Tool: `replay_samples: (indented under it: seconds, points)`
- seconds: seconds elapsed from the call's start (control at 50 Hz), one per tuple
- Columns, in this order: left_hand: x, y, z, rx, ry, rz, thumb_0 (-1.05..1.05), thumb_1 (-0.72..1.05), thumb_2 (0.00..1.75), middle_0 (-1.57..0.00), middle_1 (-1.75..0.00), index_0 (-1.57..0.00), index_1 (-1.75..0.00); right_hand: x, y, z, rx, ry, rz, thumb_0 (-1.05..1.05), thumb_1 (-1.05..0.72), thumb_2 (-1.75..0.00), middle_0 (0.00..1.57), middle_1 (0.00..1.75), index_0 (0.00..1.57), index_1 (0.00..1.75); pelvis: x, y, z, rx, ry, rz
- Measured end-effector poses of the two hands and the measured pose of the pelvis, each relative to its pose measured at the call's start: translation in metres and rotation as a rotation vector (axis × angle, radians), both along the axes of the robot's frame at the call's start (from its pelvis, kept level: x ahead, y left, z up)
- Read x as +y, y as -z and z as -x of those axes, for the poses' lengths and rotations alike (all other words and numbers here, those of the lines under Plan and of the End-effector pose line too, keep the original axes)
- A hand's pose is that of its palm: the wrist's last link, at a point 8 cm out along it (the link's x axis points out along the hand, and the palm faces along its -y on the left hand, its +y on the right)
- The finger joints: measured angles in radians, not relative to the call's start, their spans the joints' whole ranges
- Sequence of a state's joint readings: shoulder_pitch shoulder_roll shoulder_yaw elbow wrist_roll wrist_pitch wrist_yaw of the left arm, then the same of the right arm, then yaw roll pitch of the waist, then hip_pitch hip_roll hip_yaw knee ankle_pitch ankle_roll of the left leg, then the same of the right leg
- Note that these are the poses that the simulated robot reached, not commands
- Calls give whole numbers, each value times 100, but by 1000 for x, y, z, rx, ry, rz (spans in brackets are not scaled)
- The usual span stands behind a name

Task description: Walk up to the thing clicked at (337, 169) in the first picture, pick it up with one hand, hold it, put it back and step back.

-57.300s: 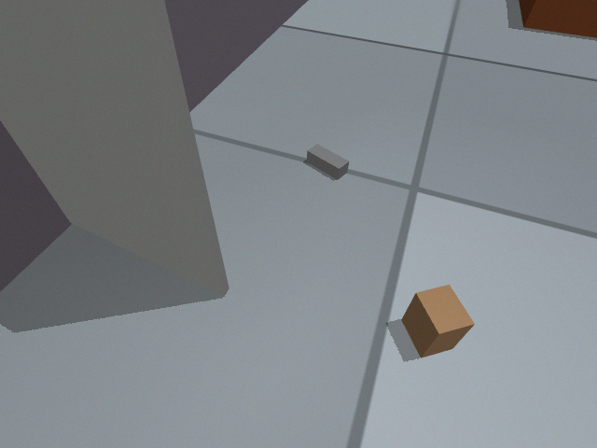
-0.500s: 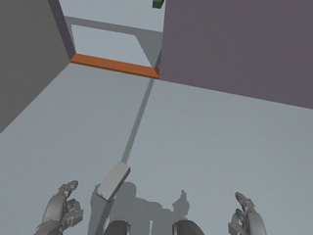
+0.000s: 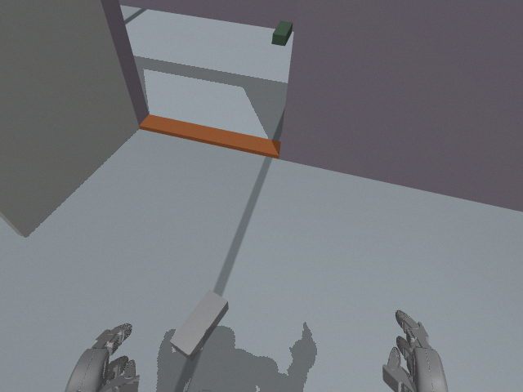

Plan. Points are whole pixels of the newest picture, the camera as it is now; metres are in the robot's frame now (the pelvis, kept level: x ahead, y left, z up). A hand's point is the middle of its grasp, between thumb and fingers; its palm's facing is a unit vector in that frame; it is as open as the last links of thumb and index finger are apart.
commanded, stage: home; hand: left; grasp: from above
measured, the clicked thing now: (201, 323) +0.45 +0.18 -0.68
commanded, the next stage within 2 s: stand in 1.68 s
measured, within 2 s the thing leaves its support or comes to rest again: neither
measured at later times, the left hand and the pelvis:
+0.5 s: hand (135, 383) +0.16 +0.18 -0.05, palm faces +0.04 -0.98 -0.21, open 7.4 cm; pelvis +0.00 +0.00 +0.00, yaw +0 degrees
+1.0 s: hand (136, 379) +0.16 +0.18 -0.05, palm faces +0.04 -0.98 -0.21, open 7.4 cm; pelvis +0.00 +0.00 +0.00, yaw +0 degrees
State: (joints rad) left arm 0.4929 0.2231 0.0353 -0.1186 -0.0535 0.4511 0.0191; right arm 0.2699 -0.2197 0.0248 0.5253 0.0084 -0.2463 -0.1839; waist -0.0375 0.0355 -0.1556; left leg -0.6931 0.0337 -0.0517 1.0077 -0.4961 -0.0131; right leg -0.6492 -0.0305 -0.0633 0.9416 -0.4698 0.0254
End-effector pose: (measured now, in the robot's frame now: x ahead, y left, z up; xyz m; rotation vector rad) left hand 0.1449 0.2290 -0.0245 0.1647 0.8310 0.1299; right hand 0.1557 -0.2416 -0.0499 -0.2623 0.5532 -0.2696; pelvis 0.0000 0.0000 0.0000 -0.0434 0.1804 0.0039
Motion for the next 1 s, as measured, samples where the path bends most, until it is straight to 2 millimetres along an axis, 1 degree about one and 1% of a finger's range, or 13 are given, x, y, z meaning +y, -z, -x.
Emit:
replay_samples:
  seconds: [0.16, 0.38, 0.62, 1.0]
  points:
    - [1, -3, -4, -10, 10, -14, 2, 88, 88, -20, -30, -20, -29, 0, 6, 8, 29, 12, -13, 1, -90, -90, 20, 30, 20, 30, 1, -1, -1, -5, 4, 0]
    - [-2, -3, -1, -4, 10, -10, 2, 90, 89, -20, -30, -20, -29, -2, 10, 17, 49, 19, -20, 1, -90, -90, 20, 30, 20, 30, -1, 0, 2, -5, 6, -2]
    - [-4, -2, 2, -7, 10, -9, 2, 90, 90, -20, -30, -20, -30, -5, 7, 14, 26, 22, -11, 1, -90, -90, 20, 30, 20, 30, -3, 0, 4, -6, 6, -3]
    - [-3, -3, -4, -7, 15, -13, 2, 90, 90, -20, -30, -20, -30, -5, 9, 10, 33, 23, -13, 1, -90, -90, 20, 30, 20, 30, -3, 2, -1, 2, 7, -2]
